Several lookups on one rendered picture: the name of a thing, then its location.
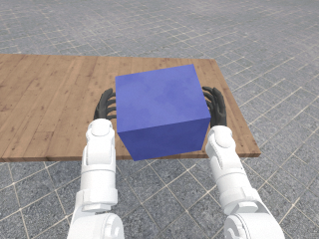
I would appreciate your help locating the robot left hand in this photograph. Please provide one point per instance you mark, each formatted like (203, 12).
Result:
(102, 110)

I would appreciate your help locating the left robot upper arm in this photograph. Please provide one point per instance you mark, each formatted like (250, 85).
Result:
(100, 226)

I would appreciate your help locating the table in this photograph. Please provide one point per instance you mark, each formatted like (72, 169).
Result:
(48, 101)

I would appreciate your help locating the right robot upper arm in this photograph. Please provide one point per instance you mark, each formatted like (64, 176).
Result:
(258, 225)

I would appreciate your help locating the robot right hand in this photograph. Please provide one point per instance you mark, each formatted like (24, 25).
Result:
(217, 108)

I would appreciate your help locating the right robot forearm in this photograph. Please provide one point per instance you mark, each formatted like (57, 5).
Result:
(236, 193)

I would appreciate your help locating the left robot forearm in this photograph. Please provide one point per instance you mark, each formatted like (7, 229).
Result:
(98, 172)

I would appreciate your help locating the carton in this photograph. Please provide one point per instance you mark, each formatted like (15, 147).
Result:
(161, 112)

